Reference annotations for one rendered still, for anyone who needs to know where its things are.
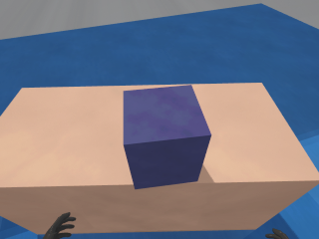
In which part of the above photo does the pedestal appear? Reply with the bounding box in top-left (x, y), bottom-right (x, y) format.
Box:
top-left (0, 83), bottom-right (319, 235)

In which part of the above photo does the robot left hand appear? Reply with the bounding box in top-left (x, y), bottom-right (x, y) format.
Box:
top-left (43, 212), bottom-right (76, 239)

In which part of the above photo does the carton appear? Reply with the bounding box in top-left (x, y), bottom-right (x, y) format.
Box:
top-left (123, 85), bottom-right (211, 190)

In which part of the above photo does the robot right hand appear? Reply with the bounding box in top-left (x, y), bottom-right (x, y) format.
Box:
top-left (265, 228), bottom-right (289, 239)

